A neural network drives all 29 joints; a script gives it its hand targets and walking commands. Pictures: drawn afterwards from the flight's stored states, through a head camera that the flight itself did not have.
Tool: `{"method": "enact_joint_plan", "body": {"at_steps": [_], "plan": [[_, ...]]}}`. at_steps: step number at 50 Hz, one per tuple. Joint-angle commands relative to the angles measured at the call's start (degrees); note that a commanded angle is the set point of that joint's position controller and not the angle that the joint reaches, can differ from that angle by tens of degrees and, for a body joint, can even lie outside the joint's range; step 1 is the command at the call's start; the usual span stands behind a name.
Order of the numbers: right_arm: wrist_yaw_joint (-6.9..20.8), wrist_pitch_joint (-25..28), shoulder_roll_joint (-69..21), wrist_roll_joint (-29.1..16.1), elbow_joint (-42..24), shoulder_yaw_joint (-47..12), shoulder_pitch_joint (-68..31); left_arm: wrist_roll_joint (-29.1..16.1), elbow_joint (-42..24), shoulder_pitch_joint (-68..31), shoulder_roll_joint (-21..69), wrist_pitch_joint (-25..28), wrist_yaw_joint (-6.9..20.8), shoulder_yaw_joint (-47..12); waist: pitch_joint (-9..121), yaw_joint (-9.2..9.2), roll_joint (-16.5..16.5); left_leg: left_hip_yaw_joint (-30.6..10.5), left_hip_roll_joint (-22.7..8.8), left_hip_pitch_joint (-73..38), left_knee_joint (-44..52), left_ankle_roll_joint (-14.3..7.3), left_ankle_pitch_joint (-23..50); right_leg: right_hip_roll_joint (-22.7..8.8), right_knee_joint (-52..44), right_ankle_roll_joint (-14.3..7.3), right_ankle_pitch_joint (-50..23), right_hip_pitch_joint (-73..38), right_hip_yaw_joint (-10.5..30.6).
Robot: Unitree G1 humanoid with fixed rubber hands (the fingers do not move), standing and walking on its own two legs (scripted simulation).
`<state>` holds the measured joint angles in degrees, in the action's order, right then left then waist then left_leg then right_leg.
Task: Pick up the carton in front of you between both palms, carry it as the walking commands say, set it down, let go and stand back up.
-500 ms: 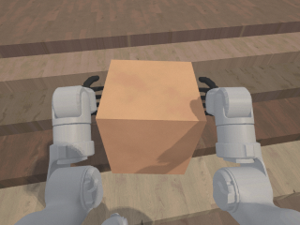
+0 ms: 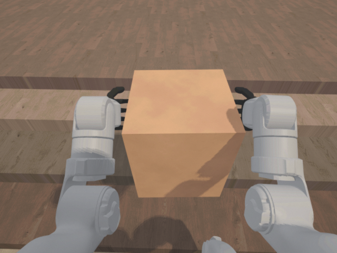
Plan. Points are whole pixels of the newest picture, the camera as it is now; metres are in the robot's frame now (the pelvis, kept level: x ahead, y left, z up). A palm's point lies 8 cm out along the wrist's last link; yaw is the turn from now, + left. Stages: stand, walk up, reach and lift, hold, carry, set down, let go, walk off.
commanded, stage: carry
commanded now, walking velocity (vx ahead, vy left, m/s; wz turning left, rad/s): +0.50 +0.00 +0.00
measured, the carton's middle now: (178, 136) +0.38 +0.03 +0.10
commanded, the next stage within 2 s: none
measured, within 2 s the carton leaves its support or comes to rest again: neither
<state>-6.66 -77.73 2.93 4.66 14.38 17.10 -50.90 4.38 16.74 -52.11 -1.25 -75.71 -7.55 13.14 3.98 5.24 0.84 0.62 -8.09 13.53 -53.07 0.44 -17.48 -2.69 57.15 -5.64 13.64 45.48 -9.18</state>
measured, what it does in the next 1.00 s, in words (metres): climbs: left foot 0.10 m higher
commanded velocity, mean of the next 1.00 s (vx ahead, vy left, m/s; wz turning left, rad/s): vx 0.50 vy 0.00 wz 0.00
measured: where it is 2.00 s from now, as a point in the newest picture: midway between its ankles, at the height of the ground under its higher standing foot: (183, 96)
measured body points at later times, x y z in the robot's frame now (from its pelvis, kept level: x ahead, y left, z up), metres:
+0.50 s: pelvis +0.27 +0.03 +0.10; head +0.25 +0.01 +0.55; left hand +0.65 +0.16 +0.29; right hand +0.65 -0.14 +0.28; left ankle +0.45 +0.15 -0.51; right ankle +0.15 -0.10 -0.65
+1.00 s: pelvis +0.55 +0.01 +0.20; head +0.55 +0.04 +0.65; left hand +0.94 +0.16 +0.38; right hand +0.92 -0.14 +0.39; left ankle +0.43 +0.14 -0.55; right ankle +0.73 -0.11 -0.37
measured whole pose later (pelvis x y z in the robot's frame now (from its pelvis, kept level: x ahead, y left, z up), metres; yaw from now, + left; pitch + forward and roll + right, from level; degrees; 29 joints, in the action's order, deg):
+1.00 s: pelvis +0.55 +0.01 +0.20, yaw +0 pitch +4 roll -2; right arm -7.1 -79.0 1.4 3.3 9.1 16.1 -49.6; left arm 4.8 10.6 -52.4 -2.0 -79.6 -6.9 14.4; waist 6.2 -2.1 -1.2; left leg 4.9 -5.2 1.9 -16.3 -0.2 -18.2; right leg -6.4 79.0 -4.9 19.7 63.3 -7.2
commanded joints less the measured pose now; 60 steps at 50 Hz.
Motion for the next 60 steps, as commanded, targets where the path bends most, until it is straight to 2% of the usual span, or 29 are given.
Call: {"method": "enact_joint_plan", "body": {"at_steps": [1,2,5,9,13,16,18,22,25,26,27,28,29,30,32,35,38,42,46,48,50,52,53,54,55,56,57,58,60], "plan": [[11.9,1.9,-61.7,-20.9,-5.1,-26.7,-42.2,-30.8,-12.1,-47.4,67.3,1.3,14.4,-29.4,37.6,-0.20,-12.8,-8.4,11.0,25.5,-47.3,-2.6,1.6,-15.2,-30.8,-12.1,-13.9,-52.6,46.4],[11.4,2.1,-62.6,-21.2,-7.7,-27.1,-43.4,-32.4,-16.4,-50.6,68.4,1.7,14.7,-30.5,34.4,-1.21,-8.2,-6.8,9.1,29.9,-48.0,-3.9,2.3,-13.8,-28.9,-10.3,-8.7,-49.5,41.7],[9.8,2.0,-62.5,-21.2,-13.7,-28.8,-45.2,-34.2,-23.2,-53.4,69.6,1.7,14.5,-32.3,30.3,-2.60,-7.8,-4.5,6.2,36.0,-44.9,-6.6,1.6,-12.2,-30.8,-7.4,4.3,-47.7,32.6],[8.9,1.7,-61.2,-21.9,-16.2,-32.9,-41.3,-31.4,-23.1,-46.5,65.8,0.3,13.7,-32.7,29.5,-1.72,-3.3,-0.8,4.7,42.0,-37.0,-6.4,-2.6,-13.9,-31.9,-9.7,-2.5,-51.5,27.9],[9.5,0.5,-59.4,-22.4,-12.7,-35.3,-40.1,-27.3,-17.3,-39.5,60.2,-1.3,13.6,-31.9,26.5,1.54,-7.0,-0.7,3.3,63.2,-56.1,-6.5,-8.7,-18.1,-35.3,-13.4,-5.6,-62.2,31.4],[10.5,-0.2,-58.7,-22.5,-8.5,-34.3,-40.2,-26.5,-13.9,-40.6,58.4,-1.8,14.1,-31.0,20.1,0.21,-2.5,-0.8,1.3,70.9,-55.4,-6.5,-9.7,-15.5,-38.1,-9.5,2.6,-61.4,27.2],[10.7,-0.3,-59.4,-22.9,-6.4,-33.5,-40.7,-26.4,-12.5,-41.9,58.5,-1.9,14.7,-29.6,15.2,-0.87,-4.3,3.1,0.8,65.9,-47.8,-5.1,-5.3,-12.0,-42.6,-7.1,6.1,-53.2,21.7],[10.7,-0.2,-62.7,-23.8,-2.0,-32.0,-40.7,-25.3,-6.4,-39.4,59.1,-2.0,15.2,-25.9,13.9,-3.93,-13.2,9.2,1.7,36.3,-18.7,-5.7,1.0,-7.0,-49.6,-5.9,-15.2,-37.4,4.9],[11.2,0.9,-65.0,-25.2,-0.5,-31.0,-40.2,-23.9,-3.3,-37.9,60.2,-1.3,15.1,-23.8,20.2,-8.79,-15.9,16.3,9.2,20.8,-5.2,-7.7,3.8,-9.0,-35.6,-3.5,-69.5,-45.3,-0.1],[11.2,1.5,-65.6,-25.8,-0.9,-31.1,-41.9,-23.8,-4.0,-39.6,60.4,-1.0,14.9,-23.8,24.8,-11.73,-12.1,18.0,12.7,12.0,4.9,-7.5,6.8,-6.9,-20.9,-1.1,-77.0,-48.1,-2.5],[11.4,2.1,-66.8,-26.9,-2.5,-31.9,-44.3,-23.7,-5.9,-41.3,60.4,-0.5,14.4,-23.9,31.5,-13.52,-7.5,10.3,11.4,-4.1,13.8,-8.0,12.8,-4.3,-5.1,2.0,-68.0,-41.6,0.0],[11.8,2.5,-68.3,-28.7,-4.3,-32.3,-44.0,-22.2,-7.1,-39.5,60.5,-0.2,13.7,-24.5,29.3,-12.07,-2.8,-14.6,-0.4,-15.9,25.5,-10.6,19.5,-0.9,7.7,3.9,-26.5,-21.7,4.6],[11.9,3.5,-68.3,-29.7,-6.5,-33.2,-45.2,-22.3,-7.9,-38.7,59.8,-0.3,13.3,-24.0,36.8,-10.52,19.1,-37.2,-11.2,-25.8,26.3,-20.4,52.9,8.4,32.7,6.8,3.9,-11.1,10.5],[11.9,3.6,-67.8,-30.4,-10.2,-33.8,-46.4,-21.6,-9.6,-39.5,60.9,0.2,12.5,-24.4,42.1,-9.63,12.4,-34.2,-11.7,-27.8,22.0,-21.5,47.8,6.3,44.3,4.7,4.2,-6.6,19.3],[12.0,4.2,-69.4,-32.6,-19.4,-35.7,-52.7,-21.9,-15.9,-43.4,61.3,-0.1,11.4,-25.8,33.7,-8.62,3.0,-27.4,-8.2,-19.9,22.6,-15.6,14.0,1.8,43.6,2.1,2.4,2.9,16.1],[11.7,3.2,-68.2,-32.8,-25.1,-37.1,-52.5,-22.7,-22.0,-44.2,59.3,-0.6,9.9,-28.6,28.6,-7.49,3.5,-20.8,-7.4,-16.2,26.9,-13.5,1.3,-0.9,39.6,0.7,2.5,7.5,13.3],[11.3,1.6,-63.6,-30.6,-24.4,-37.0,-46.6,-22.3,-21.6,-39.9,57.8,-1.3,9.5,-31.1,28.2,-8.71,1.7,-16.5,-7.3,-20.2,27.1,-14.4,9.7,-1.4,32.2,1.4,3.7,12.2,9.5],[12.1,-0.3,-58.0,-26.8,-16.2,-35.6,-39.4,-22.0,-15.6,-36.9,56.4,-2.9,10.5,-32.3,24.3,-12.64,6.2,-20.4,-12.3,-35.1,30.8,-17.8,15.4,-2.4,53.9,0.8,15.3,37.7,9.2],[13.7,-0.6,-58.1,-26.7,-11.7,-34.1,-42.0,-22.0,-9.2,-38.4,57.1,-3.2,11.1,-31.0,14.2,-9.05,4.5,-9.8,-5.3,-21.5,39.5,-13.2,6.4,-3.5,37.2,2.0,12.5,31.6,3.6],[14.3,-0.6,-58.7,-27.0,-9.0,-32.3,-42.3,-22.3,-6.4,-38.0,58.7,-3.0,11.0,-29.8,13.4,-7.32,6.9,-0.8,-2.9,-10.5,46.2,-11.9,11.0,-3.9,19.3,1.8,7.7,13.3,0.0],[14.5,-0.5,-59.5,-25.8,-5.3,-30.0,-40.9,-23.1,-4.0,-37.4,60.8,-2.5,11.1,-28.8,15.4,-4.05,12.2,7.4,-1.5,-3.4,43.5,-10.0,43.4,-0.3,6.4,-0.8,-1.7,-8.2,-3.4],[14.5,0.0,-60.8,-24.7,-3.2,-28.9,-40.3,-23.8,-2.1,-35.7,62.4,-1.6,11.6,-27.2,22.8,1.88,15.6,9.9,-2.9,-11.0,26.4,-7.5,78.3,5.5,0.4,-1.4,-1.8,-19.7,-8.4],[14.3,0.5,-61.3,-24.1,-3.2,-28.8,-41.4,-24.7,-2.8,-37.0,63.5,-0.9,12.0,-27.3,26.9,5.74,9.5,12.5,-0.4,-12.3,8.5,-4.7,76.6,8.7,-14.1,-0.3,-7.2,-29.9,-9.2],[13.8,1.0,-61.5,-23.2,-4.5,-28.7,-43.0,-25.8,-4.9,-39.7,64.6,-0.1,12.6,-28.2,32.1,6.60,-1.1,7.2,3.8,-0.9,-9.7,-1.2,53.5,4.6,-24.2,-1.0,-16.7,-47.6,1.7],[13.4,1.6,-61.7,-21.9,-4.2,-27.9,-39.4,-28.0,-5.7,-40.0,66.1,0.5,13.3,-28.6,31.7,-0.11,-14.8,3.0,11.5,22.1,-30.1,1.4,0.2,-15.8,-30.6,-7.9,-34.3,-57.4,38.5],[12.6,1.9,-59.8,-20.7,-4.8,-26.9,-39.7,-29.5,-8.0,-42.0,67.7,1.1,13.8,-28.8,39.3,0.58,-15.9,-7.9,11.9,21.4,-44.8,-1.2,-1.0,-15.9,-27.8,-13.8,-42.7,-56.5,43.8],[12.0,2.1,-61.5,-20.7,-6.6,-27.2,-40.9,-31.1,-12.4,-45.9,67.8,1.7,14.2,-30.2,40.0,-0.21,-12.0,-9.3,11.1,26.7,-50.3,-2.9,1.0,-14.8,-26.9,-14.1,-28.5,-56.2,42.8],[11.4,2.2,-62.2,-21.1,-9.8,-27.7,-43.4,-32.8,-16.9,-49.4,69.3,2.2,14.5,-31.4,34.8,-1.31,-7.5,-7.6,8.4,30.6,-49.8,-4.1,2.2,-14.3,-27.8,-12.0,-13.8,-50.3,39.7],[10.2,2.3,-61.9,-21.3,-14.3,-28.4,-46.6,-34.8,-22.1,-53.6,70.4,2.1,14.6,-32.9,29.1,-3.24,-7.0,-5.9,6.4,36.0,-48.3,-6.0,1.8,-12.6,-31.5,-8.5,3.8,-46.9,34.7]]}}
